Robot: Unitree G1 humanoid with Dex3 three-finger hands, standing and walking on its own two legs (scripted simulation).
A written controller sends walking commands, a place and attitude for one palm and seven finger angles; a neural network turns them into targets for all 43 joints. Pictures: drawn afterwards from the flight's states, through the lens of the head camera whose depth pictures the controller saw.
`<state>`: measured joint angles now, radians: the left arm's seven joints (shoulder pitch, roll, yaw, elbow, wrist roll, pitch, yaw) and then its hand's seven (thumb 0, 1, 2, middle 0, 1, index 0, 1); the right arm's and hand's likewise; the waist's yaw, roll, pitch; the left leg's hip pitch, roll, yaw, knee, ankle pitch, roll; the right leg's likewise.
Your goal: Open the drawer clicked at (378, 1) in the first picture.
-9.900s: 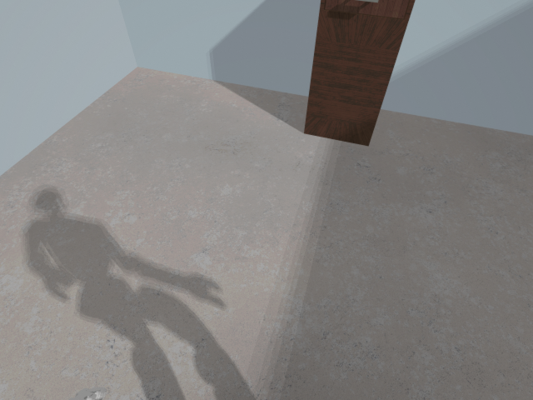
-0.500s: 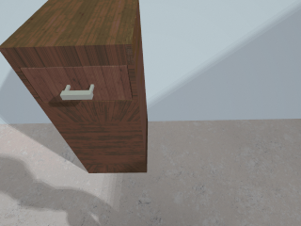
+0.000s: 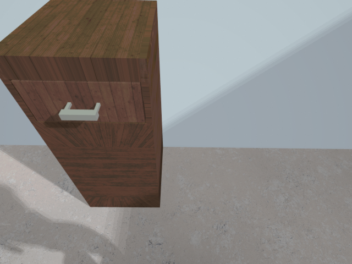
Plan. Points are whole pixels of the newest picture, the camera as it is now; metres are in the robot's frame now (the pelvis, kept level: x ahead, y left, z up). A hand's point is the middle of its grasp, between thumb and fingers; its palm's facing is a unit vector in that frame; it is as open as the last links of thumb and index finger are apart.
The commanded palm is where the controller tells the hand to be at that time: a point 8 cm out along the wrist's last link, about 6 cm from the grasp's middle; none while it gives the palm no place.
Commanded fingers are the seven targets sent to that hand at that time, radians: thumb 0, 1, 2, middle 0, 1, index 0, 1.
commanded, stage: come to a stop and stand still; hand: left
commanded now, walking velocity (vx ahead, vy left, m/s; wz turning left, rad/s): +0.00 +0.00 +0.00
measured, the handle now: (81, 110) +0.51 +0.32 +0.03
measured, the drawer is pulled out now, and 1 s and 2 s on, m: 0.00 0.00 0.00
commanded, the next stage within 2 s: look again from close up in 0.10 s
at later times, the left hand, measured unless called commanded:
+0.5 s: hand out of the picture +0.01 +0.19 -0.17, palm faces +0.01 -0.98 -0.21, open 7.4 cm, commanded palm none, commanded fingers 0.00 0.90 0.90 -0.20 -0.30 -0.20 -0.30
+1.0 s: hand out of the picture +0.02 +0.21 -0.17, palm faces +0.02 -0.97 -0.24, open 7.4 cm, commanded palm none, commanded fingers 0.00 0.90 0.90 -0.20 -0.30 -0.20 -0.30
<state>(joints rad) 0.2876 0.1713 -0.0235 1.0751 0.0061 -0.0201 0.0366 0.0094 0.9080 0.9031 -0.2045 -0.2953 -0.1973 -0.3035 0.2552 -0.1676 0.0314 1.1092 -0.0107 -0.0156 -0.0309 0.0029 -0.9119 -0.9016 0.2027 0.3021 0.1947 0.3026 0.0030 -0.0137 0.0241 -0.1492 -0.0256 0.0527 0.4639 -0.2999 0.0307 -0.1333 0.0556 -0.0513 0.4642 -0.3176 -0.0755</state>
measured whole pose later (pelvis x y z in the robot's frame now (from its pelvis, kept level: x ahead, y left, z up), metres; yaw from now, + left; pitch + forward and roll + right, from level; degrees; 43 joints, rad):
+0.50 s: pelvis +0.00 +0.00 +0.00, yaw +0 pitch -1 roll +1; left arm 0.27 0.19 -0.02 1.09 0.01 -0.02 0.03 0.01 0.91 0.90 -0.20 -0.30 -0.20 -0.30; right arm 0.24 -0.17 0.03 1.14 -0.01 -0.02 -0.04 0.00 -0.91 -0.90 0.20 0.30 0.20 0.30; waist 0.01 -0.02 0.03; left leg -0.14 -0.03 0.05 0.43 -0.28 0.03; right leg -0.13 0.06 -0.05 0.43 -0.30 -0.07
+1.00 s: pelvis +0.00 +0.01 +0.00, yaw +0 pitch +0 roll +0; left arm 0.24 0.22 0.00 1.07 0.01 -0.01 0.03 0.01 0.91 0.90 -0.21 -0.30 -0.20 -0.30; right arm 0.22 -0.22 0.02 1.11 -0.01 -0.01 -0.04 0.00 -0.91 -0.90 0.20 0.30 0.20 0.30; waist 0.01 -0.01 0.03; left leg -0.15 -0.04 0.06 0.43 -0.28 0.04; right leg -0.13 0.05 -0.05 0.43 -0.29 -0.06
